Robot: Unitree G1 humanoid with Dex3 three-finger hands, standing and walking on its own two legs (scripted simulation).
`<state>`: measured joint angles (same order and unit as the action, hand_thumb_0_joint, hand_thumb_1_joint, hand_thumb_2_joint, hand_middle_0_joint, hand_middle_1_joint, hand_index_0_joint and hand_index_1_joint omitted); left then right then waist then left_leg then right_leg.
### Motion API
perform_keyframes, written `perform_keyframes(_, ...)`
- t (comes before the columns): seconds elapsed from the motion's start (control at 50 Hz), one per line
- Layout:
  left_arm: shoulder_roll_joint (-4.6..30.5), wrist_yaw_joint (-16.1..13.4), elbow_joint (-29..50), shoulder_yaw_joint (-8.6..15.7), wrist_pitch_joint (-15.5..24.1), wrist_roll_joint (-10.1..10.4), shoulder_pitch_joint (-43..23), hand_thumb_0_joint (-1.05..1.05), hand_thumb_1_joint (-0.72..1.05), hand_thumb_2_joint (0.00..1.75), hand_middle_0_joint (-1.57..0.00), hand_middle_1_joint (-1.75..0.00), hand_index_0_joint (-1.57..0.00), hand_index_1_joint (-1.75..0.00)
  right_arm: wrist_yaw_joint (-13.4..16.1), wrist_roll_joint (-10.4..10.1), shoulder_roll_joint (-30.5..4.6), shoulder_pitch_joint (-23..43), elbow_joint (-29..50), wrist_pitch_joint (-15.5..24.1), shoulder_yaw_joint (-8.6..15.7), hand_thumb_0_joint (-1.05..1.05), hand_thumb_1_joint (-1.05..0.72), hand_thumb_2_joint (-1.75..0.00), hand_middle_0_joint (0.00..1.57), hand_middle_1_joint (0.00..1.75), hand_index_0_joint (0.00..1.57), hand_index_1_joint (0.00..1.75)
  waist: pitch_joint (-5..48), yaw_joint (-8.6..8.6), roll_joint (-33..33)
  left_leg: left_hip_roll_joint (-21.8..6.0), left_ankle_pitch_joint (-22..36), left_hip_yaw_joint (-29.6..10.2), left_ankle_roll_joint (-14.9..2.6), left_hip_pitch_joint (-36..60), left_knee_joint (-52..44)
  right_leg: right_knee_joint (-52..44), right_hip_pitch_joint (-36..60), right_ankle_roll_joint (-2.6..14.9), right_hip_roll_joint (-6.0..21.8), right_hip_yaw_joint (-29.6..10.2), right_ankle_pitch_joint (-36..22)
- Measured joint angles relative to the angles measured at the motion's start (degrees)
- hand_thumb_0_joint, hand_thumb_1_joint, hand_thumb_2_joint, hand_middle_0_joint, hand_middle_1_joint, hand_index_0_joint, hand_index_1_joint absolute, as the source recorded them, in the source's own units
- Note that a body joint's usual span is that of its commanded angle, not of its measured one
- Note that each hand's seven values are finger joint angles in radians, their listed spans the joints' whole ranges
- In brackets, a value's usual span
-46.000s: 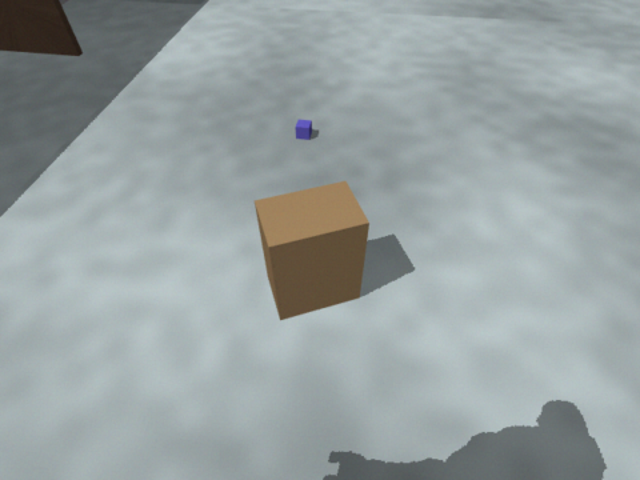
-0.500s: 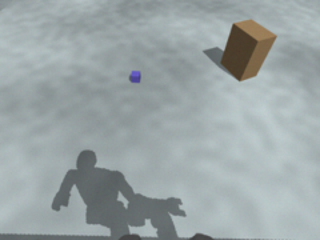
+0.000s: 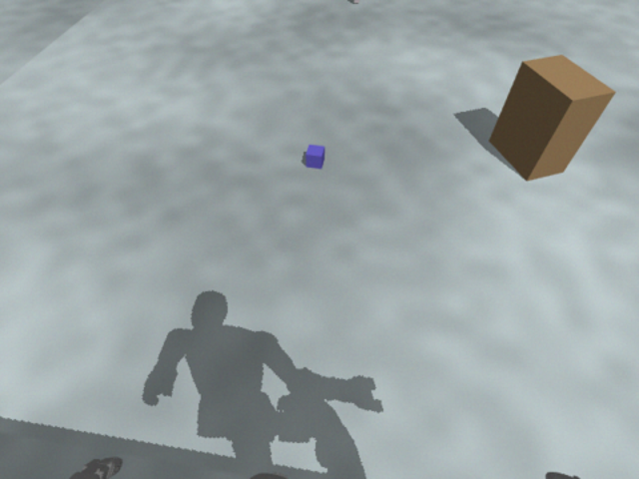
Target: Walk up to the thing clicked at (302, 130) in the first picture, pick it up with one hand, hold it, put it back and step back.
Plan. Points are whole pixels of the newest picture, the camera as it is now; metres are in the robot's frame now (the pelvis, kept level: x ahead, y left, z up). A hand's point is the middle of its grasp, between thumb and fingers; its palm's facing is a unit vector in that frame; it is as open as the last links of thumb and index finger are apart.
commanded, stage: walk up
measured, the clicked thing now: (315, 156) +1.50 +0.11 -0.72
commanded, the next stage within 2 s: stand in 0.30 s
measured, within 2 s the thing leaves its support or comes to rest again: neither
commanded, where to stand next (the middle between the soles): +0.06 -0.01 m, yaw -3 degrees
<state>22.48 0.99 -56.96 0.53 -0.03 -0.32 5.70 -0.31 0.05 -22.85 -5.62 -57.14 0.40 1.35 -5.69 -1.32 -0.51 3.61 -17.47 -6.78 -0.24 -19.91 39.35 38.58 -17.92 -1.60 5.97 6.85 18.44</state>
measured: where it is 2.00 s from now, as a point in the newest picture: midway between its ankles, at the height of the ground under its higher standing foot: outside the picture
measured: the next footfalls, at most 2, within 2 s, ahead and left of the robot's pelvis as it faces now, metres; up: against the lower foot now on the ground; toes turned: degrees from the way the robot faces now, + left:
none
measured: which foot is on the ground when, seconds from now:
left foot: down 0.00-1.00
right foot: down 0.00-1.00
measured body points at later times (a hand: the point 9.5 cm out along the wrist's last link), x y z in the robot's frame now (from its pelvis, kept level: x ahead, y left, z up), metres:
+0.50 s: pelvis +0.02 -0.02 +0.02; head +0.03 -0.01 +0.47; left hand +0.08 +0.30 -0.11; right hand +0.11 -0.31 -0.11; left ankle +0.04 +0.12 -0.72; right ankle +0.02 -0.14 -0.72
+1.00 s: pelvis +0.02 -0.04 +0.03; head +0.02 -0.04 +0.48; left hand +0.11 +0.26 -0.10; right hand +0.10 -0.34 -0.11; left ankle +0.04 +0.12 -0.72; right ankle +0.02 -0.14 -0.72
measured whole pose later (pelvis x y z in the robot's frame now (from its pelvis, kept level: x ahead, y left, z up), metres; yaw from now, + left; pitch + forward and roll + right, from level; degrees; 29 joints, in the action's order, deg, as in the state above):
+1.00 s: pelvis +0.02 -0.04 +0.03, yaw -2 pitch -3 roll +0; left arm 19.5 0.7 -66.1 1.5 0.4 -0.5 4.5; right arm -0.1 0.4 -19.6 -4.8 -65.4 -0.1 -0.3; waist -2.7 -1.3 -0.9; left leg -1.5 -10.2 -6.7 3.3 -7.5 20.2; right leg 20.3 -6.7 1.2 0.7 6.7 11.0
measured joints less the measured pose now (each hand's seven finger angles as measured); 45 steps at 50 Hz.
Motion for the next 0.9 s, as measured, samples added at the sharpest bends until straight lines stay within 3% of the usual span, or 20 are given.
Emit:
perform_keyframes(0.3,0.5,0.3,-3.8,0.8,-0.2,0.4,-0.9,0.0,0.9,0.9,-0.2,-0.3,-0.2,-0.3,-0.2,0.3,1.2,-1.1,-4.2,-0.2,-1.0,0.01,-0.9,-0.89,0.2,0.3,0.21,0.3,1.2,0.12,0.3,-0.4,3.3,-2.0,0.54,3.0,-6.5,-7.4,4.1,0.27,-0.8,1.9,-3.2)
perform_keyframes(0.54,-1.5,0.0,-8.3,0.1,0.4,0.2,0.3,0.0,0.9,0.9,-0.2,-0.3,-0.2,-0.3,-0.3,0.2,3.3,1.2,-6.6,0.2,-1.4,0.01,-0.9,-0.9,0.2,0.3,0.21,0.3,2.3,-0.51,0.5,-2.7,5.9,-0.6,1.79,9.4,-15.3,-15.1,9.0,1.11,-2.9,0.5,-6.0)
perform_keyframes(0.9,-3.2,-0.4,-9.1,0.7,0.4,-0.1,-1.1,0.0,0.9,0.9,-0.2,-0.3,-0.2,-0.3,0.2,0.1,3.4,1.8,-8.0,-0.5,-1.7,0.0,-0.9,-0.9,0.2,0.3,0.21,0.3,3.1,-0.09,-0.4,-4.8,7.1,0.1,3.28,12.5,-19.0,-17.9,11.3,2.47,-4.9,-0.1,-7.1)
